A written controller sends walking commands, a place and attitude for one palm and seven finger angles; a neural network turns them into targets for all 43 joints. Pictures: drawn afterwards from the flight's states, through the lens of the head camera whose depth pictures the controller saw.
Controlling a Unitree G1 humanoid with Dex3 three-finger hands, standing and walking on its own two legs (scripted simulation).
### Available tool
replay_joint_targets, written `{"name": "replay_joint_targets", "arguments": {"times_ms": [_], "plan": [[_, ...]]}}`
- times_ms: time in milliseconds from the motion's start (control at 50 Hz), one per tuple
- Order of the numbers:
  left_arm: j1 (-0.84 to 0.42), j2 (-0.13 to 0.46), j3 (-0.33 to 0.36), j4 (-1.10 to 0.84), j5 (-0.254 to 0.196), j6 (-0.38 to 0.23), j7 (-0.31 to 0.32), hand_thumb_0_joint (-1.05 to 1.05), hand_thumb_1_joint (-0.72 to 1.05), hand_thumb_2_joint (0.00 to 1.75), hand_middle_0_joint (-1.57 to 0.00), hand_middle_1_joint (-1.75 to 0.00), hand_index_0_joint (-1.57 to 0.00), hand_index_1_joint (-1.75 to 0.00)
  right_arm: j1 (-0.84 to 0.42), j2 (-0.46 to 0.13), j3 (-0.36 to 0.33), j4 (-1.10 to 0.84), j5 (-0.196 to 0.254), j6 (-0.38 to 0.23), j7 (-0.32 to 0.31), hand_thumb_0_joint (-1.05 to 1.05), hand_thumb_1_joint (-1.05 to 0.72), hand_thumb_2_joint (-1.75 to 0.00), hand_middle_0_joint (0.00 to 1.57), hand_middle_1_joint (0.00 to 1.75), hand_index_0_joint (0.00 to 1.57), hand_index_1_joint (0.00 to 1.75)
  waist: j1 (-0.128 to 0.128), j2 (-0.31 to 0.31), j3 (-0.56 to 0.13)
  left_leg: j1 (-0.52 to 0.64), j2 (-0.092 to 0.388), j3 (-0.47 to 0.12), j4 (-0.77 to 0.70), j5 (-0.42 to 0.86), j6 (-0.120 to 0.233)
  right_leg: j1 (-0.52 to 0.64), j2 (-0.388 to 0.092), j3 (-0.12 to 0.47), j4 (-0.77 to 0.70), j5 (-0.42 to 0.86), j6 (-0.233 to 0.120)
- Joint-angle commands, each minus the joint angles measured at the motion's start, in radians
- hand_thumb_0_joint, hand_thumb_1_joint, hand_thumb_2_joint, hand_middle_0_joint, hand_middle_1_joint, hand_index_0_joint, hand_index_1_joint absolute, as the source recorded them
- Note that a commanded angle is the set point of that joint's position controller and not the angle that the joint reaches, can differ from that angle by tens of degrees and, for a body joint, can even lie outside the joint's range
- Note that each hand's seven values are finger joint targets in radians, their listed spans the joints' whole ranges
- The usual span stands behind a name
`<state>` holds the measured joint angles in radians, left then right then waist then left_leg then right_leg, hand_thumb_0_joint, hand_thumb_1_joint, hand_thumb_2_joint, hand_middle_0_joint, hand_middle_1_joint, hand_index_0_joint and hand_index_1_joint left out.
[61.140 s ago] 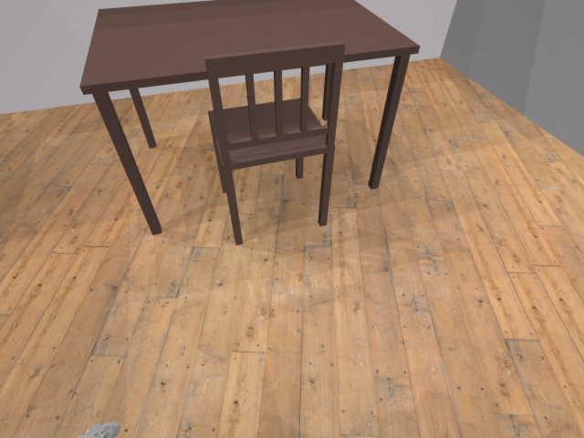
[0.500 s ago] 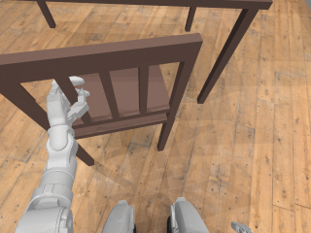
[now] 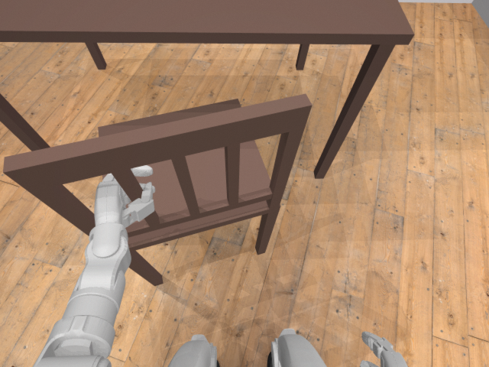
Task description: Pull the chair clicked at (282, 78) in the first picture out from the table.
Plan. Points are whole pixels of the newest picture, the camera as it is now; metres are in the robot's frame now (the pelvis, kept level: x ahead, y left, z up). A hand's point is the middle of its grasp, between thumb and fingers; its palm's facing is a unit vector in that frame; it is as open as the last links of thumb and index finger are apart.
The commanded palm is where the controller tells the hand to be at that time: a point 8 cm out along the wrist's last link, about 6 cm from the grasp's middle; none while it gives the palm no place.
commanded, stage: step backward, pulling the chair out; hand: left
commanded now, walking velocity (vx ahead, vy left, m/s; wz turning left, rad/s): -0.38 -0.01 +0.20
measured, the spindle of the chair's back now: (187, 186) +0.44 +0.10 -0.06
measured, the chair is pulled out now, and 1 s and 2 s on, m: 0.23 0.35 0.44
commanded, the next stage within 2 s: none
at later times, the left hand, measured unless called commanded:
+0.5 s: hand (150, 235) +0.33 +0.14 -0.01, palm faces +0.07 -0.99 -0.14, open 5.2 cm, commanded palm +0.31 +0.20 -0.02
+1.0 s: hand (151, 276) +0.26 +0.14 -0.01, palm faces +0.06 -0.99 -0.15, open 5.2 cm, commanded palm +0.25 +0.19 -0.01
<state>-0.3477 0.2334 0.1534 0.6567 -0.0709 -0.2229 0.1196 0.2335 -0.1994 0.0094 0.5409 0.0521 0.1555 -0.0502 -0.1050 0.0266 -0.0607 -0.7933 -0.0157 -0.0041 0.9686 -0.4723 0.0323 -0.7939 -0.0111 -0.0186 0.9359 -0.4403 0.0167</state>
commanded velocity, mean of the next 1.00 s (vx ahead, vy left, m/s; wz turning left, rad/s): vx -0.38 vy -0.04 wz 0.20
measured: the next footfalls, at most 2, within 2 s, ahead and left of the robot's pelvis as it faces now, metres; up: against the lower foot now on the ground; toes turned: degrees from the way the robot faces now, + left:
left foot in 1.40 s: -0.07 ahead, +0.11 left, +0.00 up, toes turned +4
right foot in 1.66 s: -0.09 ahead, -0.15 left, +0.00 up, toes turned +5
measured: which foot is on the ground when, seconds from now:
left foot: down 0.00-1.00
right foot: down 0.00-1.00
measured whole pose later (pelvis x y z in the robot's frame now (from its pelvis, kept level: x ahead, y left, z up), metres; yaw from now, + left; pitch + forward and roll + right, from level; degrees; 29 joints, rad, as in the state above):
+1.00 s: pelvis -0.09 +0.00 +0.04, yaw +3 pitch +3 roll -1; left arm -0.46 0.17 0.00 1.02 -0.06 -0.22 0.11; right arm 0.23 -0.28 -0.01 0.72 0.05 0.01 -0.11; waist -0.07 0.00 0.10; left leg -0.46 -0.02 -0.02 0.58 -0.16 0.03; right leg -0.47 -0.01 -0.04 0.65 -0.33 -0.01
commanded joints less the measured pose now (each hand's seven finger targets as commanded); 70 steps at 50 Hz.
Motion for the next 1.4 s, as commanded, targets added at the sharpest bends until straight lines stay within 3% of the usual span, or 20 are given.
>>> {"name": "replay_joint_targets", "arguments": {"times_ms": [0,60,160,340,460,540,660,760,800,840,900,920,960,1000,1080,1140,1200,1260,1340,1380], "plan": [[-0.196,0.181,-0.008,-0.092,0.056,0.005,0.02,0.0,0.9,0.9,-0.5,-1.45,-0.5,-1.45,0.104,-0.162,-0.047,-0.057,0.003,-0.015,-0.044,0.0,-0.9,-0.9,0.2,0.3,0.2,0.3,0.016,-0.023,-0.419,0.291,0.079,-0.054,-0.25,0.535,-0.006,0.495,-0.091,0.051,-0.195,0.779,-0.024],[-0.275,0.209,0.003,0.008,0.063,-0.001,0.026,0.0,0.9,0.9,-0.5,-1.45,-0.5,-1.45,0.111,-0.174,-0.048,-0.032,-0.006,-0.026,-0.053,0.0,-0.9,-0.9,0.2,0.3,0.2,0.3,0.016,0.012,-0.376,0.333,0.095,-0.052,-0.308,0.602,-0.019,0.549,-0.115,0.056,-0.252,0.854,-0.024],[-0.279,0.172,-0.037,0.114,0.065,-0.02,0.011,0.0,0.9,0.9,-0.5,-1.45,-0.5,-1.45,0.093,-0.182,-0.05,-0.018,-0.012,-0.031,-0.053,0.0,-0.9,-0.9,0.2,0.3,0.2,0.3,0.04,0.146,-0.317,0.441,0.135,-0.108,-0.382,0.725,-0.018,0.536,-0.094,0.04,-0.317,0.702,-0.03],[-0.178,0.134,-0.058,0.051,0.062,-0.038,-0.017,0.0,0.9,0.9,-0.5,-1.45,-0.5,-1.45,0.059,-0.183,-0.063,-0.023,-0.029,-0.05,-0.038,0.0,-0.9,-0.9,0.2,0.3,0.2,0.3,0.061,0.173,-0.35,0.598,0.189,-0.162,-0.44,0.877,-0.012,0.511,-0.037,0.022,-0.355,0.501,-0.032],[-0.27,0.149,-0.051,0.073,0.064,-0.048,-0.015,0.0,0.9,0.9,-0.5,-1.45,-0.5,-1.45,0.038,-0.181,-0.064,0.007,-0.03,-0.079,-0.04,0.0,-0.9,-0.9,0.2,0.3,0.2,0.3,0.058,0.153,-0.293,0.535,0.211,-0.173,-0.476,0.7,0.014,0.514,-0.036,0.032,-0.35,0.382,-0.032],[-0.314,0.179,-0.039,0.127,0.063,-0.055,-0.006,0.0,0.9,0.9,-0.5,-1.45,-0.5,-1.45,0.044,-0.184,-0.064,0.036,-0.02,-0.102,-0.049,0.0,-0.9,-0.9,0.2,0.3,0.2,0.3,0.059,0.083,-0.269,0.44,0.17,-0.137,-0.458,0.506,0.005,0.556,-0.067,0.054,-0.394,0.426,-0.038],[-0.366,0.204,-0.046,0.217,0.06,-0.07,0.015,0.0,0.9,0.9,-0.5,-1.45,-0.5,-1.45,0.048,-0.177,-0.062,0.083,-0.003,-0.144,-0.046,0.0,-0.9,-0.9,0.2,0.3,0.2,0.3,0.047,-0.06,-0.235,0.432,0.035,-0.041,-0.332,0.171,-0.035,0.532,-0.226,0.165,-0.577,0.297,-0.073],[-0.368,0.176,-0.066,0.228,0.057,-0.059,0.021,0.0,0.9,0.9,-0.5,-1.45,-0.5,-1.45,0.011,-0.19,-0.062,0.108,0.001,-0.164,-0.05,0.0,-0.9,-0.9,0.2,0.3,0.2,0.3,0.068,-0.074,-0.231,0.415,0.022,-0.062,-0.269,0.094,-0.042,0.583,-0.3,0.166,-0.613,0.31,-0.1],[-0.38,0.148,-0.094,0.213,0.054,-0.057,0.02,0.0,0.9,0.9,-0.5,-1.45,-0.5,-1.45,0.012,-0.199,-0.056,0.115,-0.001,-0.172,-0.057,0.0,-0.9,-0.9,0.2,0.3,0.2,0.3,0.051,-0.07,-0.23,0.456,0.041,-0.084,-0.377,0.207,-0.032,0.565,-0.254,0.102,-0.559,0.345,-0.076],[-0.385,0.134,-0.111,0.205,0.051,-0.063,0.019,0.0,0.9,0.9,-0.5,-1.45,-0.5,-1.45,-0.005,-0.222,-0.056,0.105,-0.003,-0.178,-0.067,0.0,-0.9,-0.9,0.2,0.3,0.2,0.3,0.053,0.02,-0.201,0.472,0.11,-0.165,-0.514,0.322,0.0,0.512,-0.129,0.03,-0.473,0.256,-0.024],[-0.424,0.077,-0.158,0.169,0.03,-0.062,0.008,0.0,0.9,0.9,-0.5,-1.45,-0.5,-1.45,-0.032,-0.204,-0.047,0.072,0.001,-0.181,-0.06,0.0,-0.9,-0.9,0.2,0.3,0.2,0.3,0.076,0.106,-0.178,0.384,0.225,-0.308,-0.66,0.093,0.063,0.536,-0.037,0.035,-0.303,0.027,-0.028],[-0.438,0.067,-0.164,0.151,0.036,-0.059,0.004,0.0,0.9,0.9,-0.5,-1.45,-0.5,-1.45,-0.042,-0.201,-0.044,0.065,-0.007,-0.185,-0.062,0.0,-0.9,-0.9,0.2,0.3,0.2,0.3,0.079,0.171,-0.161,0.355,0.245,-0.341,-0.681,0.039,0.073,0.515,-0.029,0.037,-0.237,0.028,-0.035],[-0.426,0.084,-0.138,0.153,0.039,-0.059,0.002,0.0,0.9,0.9,-0.5,-1.45,-0.5,-1.45,-0.028,-0.195,-0.053,0.077,-0.022,-0.185,-0.067,0.0,-0.9,-0.9,0.2,0.3,0.2,0.3,0.081,0.185,-0.187,0.423,0.278,-0.375,-0.642,0.209,0.095,0.489,-0.024,0.051,-0.19,0.06,-0.036],[-0.423,0.076,-0.138,0.177,0.048,-0.063,-0.005,0.0,0.9,0.9,-0.5,-1.45,-0.5,-1.45,0.016,-0.19,-0.059,0.098,-0.029,-0.194,-0.061,0.0,-0.9,-0.9,0.2,0.3,0.2,0.3,0.068,0.138,-0.227,0.545,0.259,-0.324,-0.531,0.459,0.092,0.484,-0.019,0.063,-0.3,0.115,-0.033],[-0.443,0.069,-0.149,0.19,0.068,-0.065,-0.021,0.0,0.9,0.9,-0.5,-1.45,-0.5,-1.45,0.019,-0.18,-0.058,0.114,-0.035,-0.213,-0.053,0.0,-0.9,-0.9,0.2,0.3,0.2,0.3,0.064,0.123,-0.24,0.545,0.213,-0.245,-0.455,0.576,0.049,0.539,-0.04,0.078,-0.39,0.332,-0.033],[-0.424,0.127,-0.105,0.18,0.062,-0.065,-0.016,0.0,0.9,0.9,-0.5,-1.45,-0.5,-1.45,0.01,-0.19,-0.069,0.103,-0.028,-0.212,-0.059,0.0,-0.9,-0.9,0.2,0.3,0.2,0.3,0.069,0.08,-0.255,0.424,0.177,-0.205,-0.441,0.417,0.023,0.615,-0.062,0.108,-0.405,0.288,-0.049],[-0.427,0.16,-0.097,0.169,0.063,-0.079,-0.005,0.0,0.9,0.9,-0.5,-1.45,-0.5,-1.45,0.009,-0.167,-0.065,0.106,-0.021,-0.215,-0.062,0.0,-0.9,-0.9,0.2,0.3,0.2,0.3,0.053,-0.08,-0.271,0.436,0.052,-0.068,-0.281,0.261,-0.046,0.597,-0.239,0.239,-0.545,0.363,-0.099],[-0.402,0.163,-0.087,0.199,0.059,-0.054,-0.005,0.0,0.9,0.9,-0.5,-1.45,-0.5,-1.45,-0.05,-0.168,-0.056,0.109,-0.022,-0.204,-0.068,0.0,-0.9,-0.9,0.2,0.3,0.2,0.3,0.086,-0.109,-0.224,0.382,0.014,-0.096,-0.091,0.04,-0.064,0.585,-0.343,0.261,-0.59,0.431,-0.161],[-0.413,0.132,-0.102,0.189,0.057,-0.03,-0.009,0.0,0.9,0.9,-0.5,-1.45,-0.5,-1.45,-0.032,-0.188,-0.041,0.132,-0.028,-0.206,-0.084,0.0,-0.9,-0.9,0.2,0.3,0.2,0.3,0.062,-0.139,-0.195,0.409,0.057,-0.119,-0.327,0.159,-0.053,0.672,-0.278,0.12,-0.455,0.723,-0.101],[-0.433,0.081,-0.14,0.159,0.053,-0.026,-0.011,0.0,0.9,0.9,-0.5,-1.45,-0.5,-1.45,-0.005,-0.206,-0.046,0.131,-0.028,-0.202,-0.092,0.0,-0.9,-0.9,0.2,0.3,0.2,0.3,0.057,-0.076,-0.226,0.501,0.136,-0.16,-0.525,0.617,-0.02,0.665,-0.148,0.034,-0.347,0.698,-0.02]]}}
